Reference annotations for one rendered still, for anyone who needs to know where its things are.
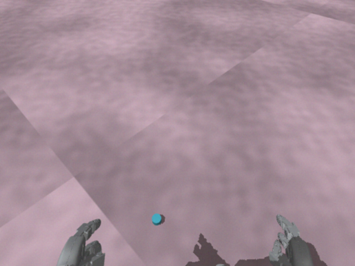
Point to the right robot hand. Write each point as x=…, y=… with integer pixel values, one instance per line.
x=297, y=250

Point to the left robot hand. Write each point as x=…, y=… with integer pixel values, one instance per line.
x=75, y=253

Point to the tin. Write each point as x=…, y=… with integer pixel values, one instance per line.
x=156, y=219

